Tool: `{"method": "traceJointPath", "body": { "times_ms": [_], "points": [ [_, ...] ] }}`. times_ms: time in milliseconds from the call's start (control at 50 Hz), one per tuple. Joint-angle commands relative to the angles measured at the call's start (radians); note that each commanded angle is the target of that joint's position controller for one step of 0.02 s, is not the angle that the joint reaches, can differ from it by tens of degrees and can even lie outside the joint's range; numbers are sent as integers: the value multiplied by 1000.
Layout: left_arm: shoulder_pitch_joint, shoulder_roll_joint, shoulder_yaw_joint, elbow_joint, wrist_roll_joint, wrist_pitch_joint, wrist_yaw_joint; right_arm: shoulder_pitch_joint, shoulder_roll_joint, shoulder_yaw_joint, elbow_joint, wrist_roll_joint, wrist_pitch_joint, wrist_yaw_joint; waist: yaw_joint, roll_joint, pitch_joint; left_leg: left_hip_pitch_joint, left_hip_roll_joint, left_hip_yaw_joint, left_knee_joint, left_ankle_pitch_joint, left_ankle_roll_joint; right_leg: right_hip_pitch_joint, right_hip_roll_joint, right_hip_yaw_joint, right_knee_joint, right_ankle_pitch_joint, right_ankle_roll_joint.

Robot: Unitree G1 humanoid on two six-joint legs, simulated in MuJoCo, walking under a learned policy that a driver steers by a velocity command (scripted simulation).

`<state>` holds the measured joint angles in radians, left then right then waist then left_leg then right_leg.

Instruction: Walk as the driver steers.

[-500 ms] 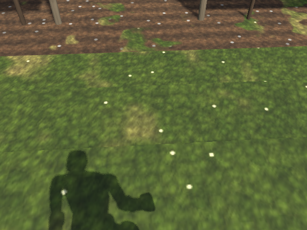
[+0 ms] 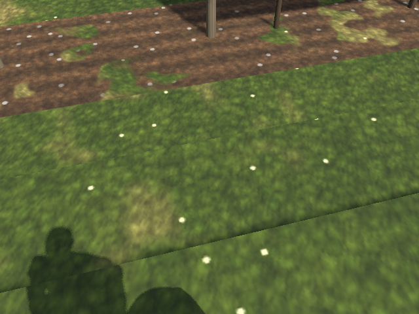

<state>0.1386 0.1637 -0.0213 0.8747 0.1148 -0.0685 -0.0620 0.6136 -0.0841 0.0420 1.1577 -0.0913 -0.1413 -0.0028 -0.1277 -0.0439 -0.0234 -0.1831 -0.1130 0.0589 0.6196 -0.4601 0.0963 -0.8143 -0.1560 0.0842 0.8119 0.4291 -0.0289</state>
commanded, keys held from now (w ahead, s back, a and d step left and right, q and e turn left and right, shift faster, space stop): w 0.24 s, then w+q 0.76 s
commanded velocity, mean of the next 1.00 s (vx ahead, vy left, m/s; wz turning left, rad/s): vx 0.50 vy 0.00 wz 0.32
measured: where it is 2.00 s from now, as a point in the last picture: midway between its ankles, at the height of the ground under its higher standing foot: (119, 227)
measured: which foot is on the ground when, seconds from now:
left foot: down 0.00-0.26, up 0.28-0.72, down 0.74-1.00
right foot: up 0.00-0.24, down 0.26-0.74, up 0.76-1.00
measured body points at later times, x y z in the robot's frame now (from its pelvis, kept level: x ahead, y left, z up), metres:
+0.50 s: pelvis +0.35 -0.08 -0.17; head +0.35 -0.08 +0.28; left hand +0.28 +0.16 -0.31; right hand +0.45 -0.31 -0.30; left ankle +0.46 +0.07 -0.84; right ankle +0.30 -0.18 -0.90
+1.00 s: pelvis +0.63 +0.03 -0.17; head +0.64 +0.03 +0.28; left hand +0.72 +0.30 -0.27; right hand +0.65 -0.21 -0.31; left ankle +0.61 +0.10 -0.90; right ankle +0.77 -0.10 -0.85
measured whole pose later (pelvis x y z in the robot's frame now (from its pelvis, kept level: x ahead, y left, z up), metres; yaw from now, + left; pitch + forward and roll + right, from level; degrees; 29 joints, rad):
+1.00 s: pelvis +0.63 +0.03 -0.17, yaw +22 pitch -1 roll +1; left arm 0.10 0.21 0.00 0.80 0.08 -0.09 0.02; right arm 0.45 -0.19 -0.03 1.05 -0.04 -0.13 0.06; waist -0.10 -0.02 0.03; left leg -0.23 -0.15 -0.09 0.45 -0.20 0.10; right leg -0.56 -0.10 0.07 0.90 -0.32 -0.01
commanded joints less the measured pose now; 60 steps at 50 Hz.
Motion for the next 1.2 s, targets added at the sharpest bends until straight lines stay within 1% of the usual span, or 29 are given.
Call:
{"method": "traceJointPath", "body": {
  "times_ms": [20, 140, 220, 260, 280, 300, 320, 360, 380, 420, 520, 600, 680, 740, 760, 780, 800, 820, 860, 900, 960, 1000, 1020, 1100, 1120, 1140, 1160, 1180, 1200],
  "points": [
    [-89, 47, 3, -74, 5, -6, -13, 92, -72, 17, -28, 0, 18, 13, 11, 122, 121, -270, 212, -244, -102, 119, 181, 153, 30, -84, -65, 169, -11],
    [-258, 60, -6, -138, -14, 11, -12, 215, -108, 9, -23, 35, 19, -11, -77, 84, 220, 66, 260, -360, 73, 122, 167, 47, 15, -61, -370, -95, 13],
    [-39, 135, 15, 1, -20, 13, -1, 129, -175, -13, -31, 25, 55, 16, 27, 40, 199, 16, 238, -313, 320, 226, 59, 468, -42, -22, -571, 24, -5],
    [531, 236, 80, 189, -26, 7, 43, 152, -188, -23, -3, 3, 93, 79, 240, -115, 24, -252, 79, -125, 778, 256, -49, 1179, -9, -162, -623, 285, -48],
    [662, 309, 99, 205, -53, 10, 17, 312, -36, -1, 9, 0, 92, 116, 182, -271, -347, -509, 19, -127, 1221, -279, -103, 1713, -189, -6, -121, 712, -289],
    [659, 313, 107, 212, -20, 13, -3, 126, -128, -18, -72, 12, 78, 129, 260, -157, -360, -694, 7, -127, 1454, -385, -117, 1727, -237, 75, -77, 758, -348],
    [580, 304, 105, 185, 10, 14, -2, -13, -166, -30, -144, 30, 61, 135, 263, -88, -267, -842, 39, -106, 1487, -341, -106, 1586, -255, 56, -151, 623, -320],
    [324, 198, 76, 102, -9, 15, -1, -136, -172, -46, -213, 46, 38, 97, 179, 17, 0, -844, 191, -167, 1201, -94, -36, 1024, -316, 132, -421, -107, -335],
    [236, 58, 29, 65, 0, -13, 19, -187, -124, -33, -227, 25, 33, 65, 104, 88, 81, -685, 265, -230, 867, 156, 1, 756, -259, 61, -520, -122, -287],
    [253, 38, 22, 63, -22, -38, 41, -173, -69, -34, -185, 12, 57, 76, 79, 39, 141, -473, 278, -157, 515, 346, 19, 497, -158, -87, -654, -174, -293],
    [241, 175, 62, 89, -25, -68, 33, -303, -98, -18, -264, 28, 76, 95, 60, 28, 101, -429, 266, -160, 158, 459, 5, 654, -199, -150, -653, 68, -262],
    [289, 144, 61, 110, -20, -58, 38, -471, -163, -35, -310, 53, 76, 85, 116, 21, 123, -483, 216, -109, 102, 543, 2, 808, -144, -263, -605, 6, -191],
    [388, 184, 75, 146, -34, -40, 51, -605, -224, -73, -355, 30, 61, 78, 154, -7, 156, -461, 143, -36, 20, 366, 9, 952, -159, -307, -554, 18, -149],
    [365, 218, 90, 122, -15, -32, 53, -438, -297, -119, -318, 60, 25, 45, 61, -28, 45, -49, 36, 32, 39, 472, 61, 802, -109, -384, -246, 298, -89],
    [416, 126, 61, 100, -5, -44, 41, -203, -339, -138, -249, 75, 23, 30, 22, 74, -176, 449, 125, -186, 99, 483, 180, 450, -29, -368, 36, 45, 0],
    [342, 100, 37, 75, 0, -53, -9, 67, -384, -148, -168, 44, 32, 20, -89, 162, -282, 724, 302, -567, -124, 374, 301, 171, 138, -311, 310, -881, 51],
    [131, 134, 52, 19, -55, -51, -37, 176, -371, -153, -108, 23, 20, 27, -168, 105, -183, 728, 345, -709, -272, 227, 263, -24, 181, -123, 501, -1048, 8],
    [33, 131, 52, -17, -70, -58, -22, 26, -383, -165, -126, 32, -1, 27, -121, 97, -3, 514, 343, -678, -312, 133, 224, -101, 114, -18, 496, -989, -27],
    [78, 140, 57, -27, -29, -58, 44, -183, -217, -106, -157, 58, -19, 39, 27, 104, 24, 143, 297, -580, -329, 148, 241, 129, 51, 25, 424, -918, -53],
    [124, 39, 30, -36, -17, -36, 82, -302, -159, -78, -193, 56, -15, 49, 126, 49, 49, -136, 296, -546, -409, 198, 247, 317, 28, 31, 336, -904, -31],
    [83, 90, 32, -86, -43, -19, 97, -381, -246, -97, -238, 59, -27, 57, 146, 30, 56, -359, 185, -373, -432, 224, 179, 492, 76, -57, 83, -752, 21],
    [48, 46, 9, -126, -43, -18, 80, -323, -277, -106, -237, 36, -14, 79, 131, 99, 58, -508, 101, -298, -380, 203, 167, 653, 141, -150, 36, -598, 49],
    [179, 32, 0, -96, -24, -28, 66, -329, -261, -99, -253, -8, -12, 77, 172, 98, 51, -620, 100, -288, -262, 317, 157, 778, 142, -145, 218, -379, 54],
    [712, 202, 79, 6, -17, -43, 83, -542, -340, -142, -408, -1, -42, 87, 455, -47, 16, -730, 59, -398, 336, 719, 174, 1079, 225, -183, 122, -720, 45],
    [866, 207, 83, 52, -24, -54, 93, -561, -260, -130, -426, 2, -53, 111, 503, -132, -2, -751, -32, -371, 781, 402, 152, 1093, 89, 32, -105, -716, -96],
    [603, 250, 57, -24, -45, -67, 66, -216, -91, -90, -352, 22, -56, 132, 193, -89, -70, -834, -97, -292, 1032, -118, 73, 1021, -228, 476, -208, 38, -408],
    [424, 246, 63, -48, -29, -76, 21, -105, -131, -112, -329, 38, -40, 114, 87, 36, 36, -931, -17, -307, 1160, -104, 25, 881, -329, 553, -251, 179, -490],
    [264, 174, 51, -74, -46, -72, 0, -122, -182, -110, -343, 42, 2, 90, 92, -44, 111, -1032, 91, -344, 1200, -15, -21, 698, -421, 669, -333, -195, -503],
    [140, 21, 4, -94, -64, -71, 1, -226, -214, -106, -364, 6, 32, 65, 81, 111, 83, -1038, 154, -344, 1069, 116, -60, 629, -338, 567, -366, -423, -423]
  ]
}}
